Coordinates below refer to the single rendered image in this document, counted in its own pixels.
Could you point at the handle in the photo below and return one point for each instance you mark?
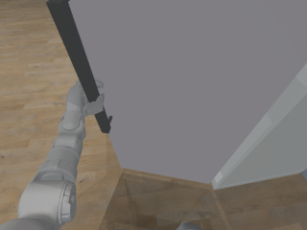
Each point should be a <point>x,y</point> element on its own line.
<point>65,23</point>

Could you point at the left robot forearm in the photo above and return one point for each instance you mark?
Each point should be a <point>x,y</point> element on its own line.
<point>64,155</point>

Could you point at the robot left upper arm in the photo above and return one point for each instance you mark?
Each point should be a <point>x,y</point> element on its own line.
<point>45,205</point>

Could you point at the left robot hand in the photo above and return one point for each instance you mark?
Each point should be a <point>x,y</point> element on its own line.
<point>77,101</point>

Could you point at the fridge door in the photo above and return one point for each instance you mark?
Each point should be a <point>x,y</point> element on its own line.
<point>186,81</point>

